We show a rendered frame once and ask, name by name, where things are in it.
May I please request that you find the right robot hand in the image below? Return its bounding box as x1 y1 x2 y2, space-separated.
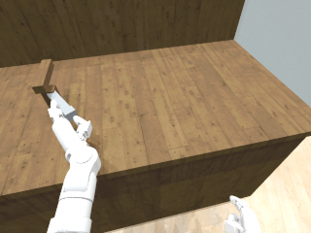
225 195 261 233

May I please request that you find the counter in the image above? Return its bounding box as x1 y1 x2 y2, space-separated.
0 0 311 233

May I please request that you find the tap lever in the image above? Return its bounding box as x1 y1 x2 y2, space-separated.
47 91 78 122

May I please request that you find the left robot forearm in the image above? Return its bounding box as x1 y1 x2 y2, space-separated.
47 141 101 233

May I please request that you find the left robot hand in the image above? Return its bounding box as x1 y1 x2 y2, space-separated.
48 100 92 152

